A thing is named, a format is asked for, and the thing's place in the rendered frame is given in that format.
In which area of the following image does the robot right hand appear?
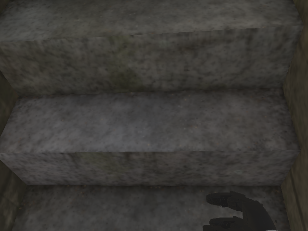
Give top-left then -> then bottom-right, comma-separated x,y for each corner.
202,191 -> 277,231

